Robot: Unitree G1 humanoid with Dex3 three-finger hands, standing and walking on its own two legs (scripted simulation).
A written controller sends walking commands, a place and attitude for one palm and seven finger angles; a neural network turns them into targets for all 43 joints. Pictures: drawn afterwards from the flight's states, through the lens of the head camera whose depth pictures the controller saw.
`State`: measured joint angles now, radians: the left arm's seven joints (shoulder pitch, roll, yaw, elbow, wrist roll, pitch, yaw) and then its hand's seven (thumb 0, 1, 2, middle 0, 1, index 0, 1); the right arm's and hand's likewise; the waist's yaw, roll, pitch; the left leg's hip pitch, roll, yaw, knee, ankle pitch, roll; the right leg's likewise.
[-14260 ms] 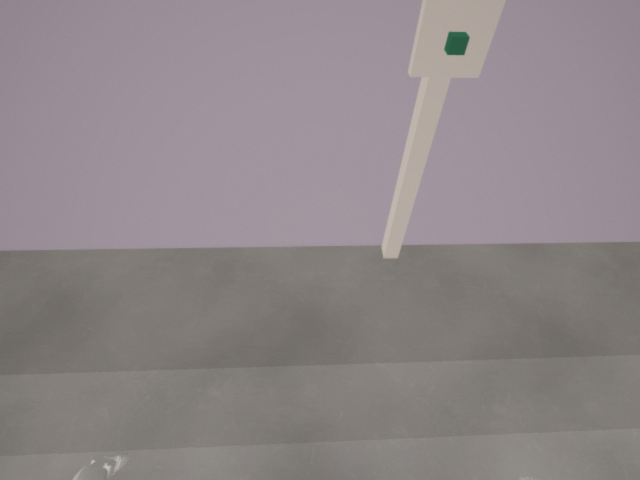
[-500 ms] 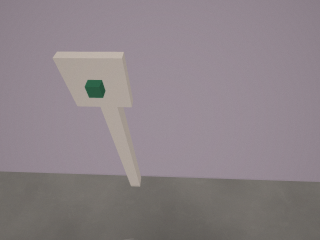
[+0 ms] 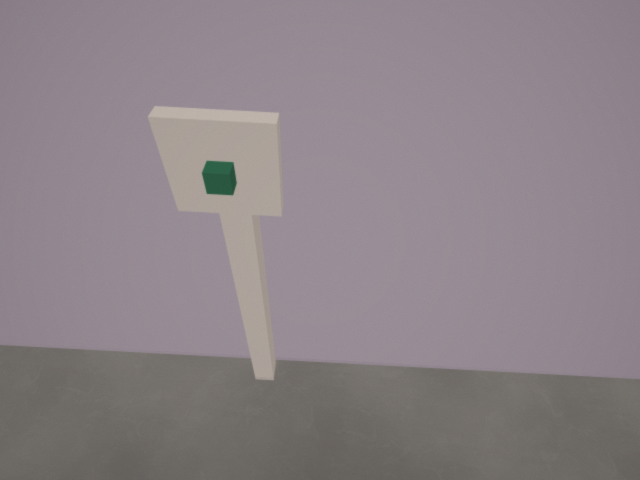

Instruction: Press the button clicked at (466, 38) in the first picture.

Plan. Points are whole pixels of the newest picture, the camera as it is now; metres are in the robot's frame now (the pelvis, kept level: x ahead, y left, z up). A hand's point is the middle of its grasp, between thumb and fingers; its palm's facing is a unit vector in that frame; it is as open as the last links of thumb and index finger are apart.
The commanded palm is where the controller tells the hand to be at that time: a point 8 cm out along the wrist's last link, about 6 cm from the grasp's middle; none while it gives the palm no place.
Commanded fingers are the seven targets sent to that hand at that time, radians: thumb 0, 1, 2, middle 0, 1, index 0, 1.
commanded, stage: come to a stop and stand still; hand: left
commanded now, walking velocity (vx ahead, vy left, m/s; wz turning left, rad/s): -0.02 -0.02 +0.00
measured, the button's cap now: (220, 176) +0.52 +0.18 +0.10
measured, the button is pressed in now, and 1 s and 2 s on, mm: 0 0 0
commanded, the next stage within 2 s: look again from close up in 0.58 s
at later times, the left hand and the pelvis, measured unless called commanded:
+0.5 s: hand out of the picture -0.01 +0.10 -0.18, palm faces +0.09 -0.98 -0.16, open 7.3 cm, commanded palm none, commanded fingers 0.00 0.90 0.90 -0.20 -0.30 -0.20 -0.30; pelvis +0.02 -0.05 +0.00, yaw +2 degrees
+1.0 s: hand out of the picture +0.00 +0.17 -0.18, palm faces +0.05 -0.98 -0.20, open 7.4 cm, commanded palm none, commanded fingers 0.00 0.90 0.90 -0.20 -0.30 -0.20 -0.30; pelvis +0.00 -0.01 -0.01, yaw +1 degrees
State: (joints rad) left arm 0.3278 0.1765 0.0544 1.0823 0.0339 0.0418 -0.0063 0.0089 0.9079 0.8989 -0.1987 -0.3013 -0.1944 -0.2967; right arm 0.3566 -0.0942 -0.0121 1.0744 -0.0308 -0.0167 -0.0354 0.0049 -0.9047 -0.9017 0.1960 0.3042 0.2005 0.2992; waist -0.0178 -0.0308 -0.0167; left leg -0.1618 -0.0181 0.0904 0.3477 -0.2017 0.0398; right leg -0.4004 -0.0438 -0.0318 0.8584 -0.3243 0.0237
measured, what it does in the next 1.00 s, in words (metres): steps on the spot: right foot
